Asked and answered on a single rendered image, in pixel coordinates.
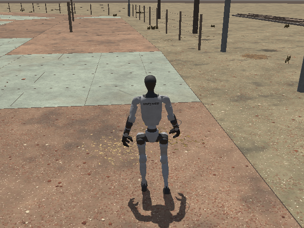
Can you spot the robot left forearm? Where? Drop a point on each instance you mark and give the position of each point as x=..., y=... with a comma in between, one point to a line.
x=127, y=128

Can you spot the robot right upper arm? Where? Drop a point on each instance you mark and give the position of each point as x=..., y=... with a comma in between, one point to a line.
x=168, y=106

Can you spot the right robot hand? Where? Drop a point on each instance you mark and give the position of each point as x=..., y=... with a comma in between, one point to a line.
x=173, y=131

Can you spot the right robot foot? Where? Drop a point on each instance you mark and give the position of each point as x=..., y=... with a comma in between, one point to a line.
x=166, y=190

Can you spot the robot right forearm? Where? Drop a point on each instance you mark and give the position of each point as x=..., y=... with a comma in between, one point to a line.
x=174, y=123

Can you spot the right robot shin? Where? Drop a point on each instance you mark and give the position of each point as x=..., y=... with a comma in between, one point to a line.
x=165, y=172

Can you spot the robot left upper arm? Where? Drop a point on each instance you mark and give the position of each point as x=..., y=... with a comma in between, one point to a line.
x=133, y=109

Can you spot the left robot hand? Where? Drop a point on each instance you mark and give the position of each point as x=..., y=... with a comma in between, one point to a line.
x=124, y=140

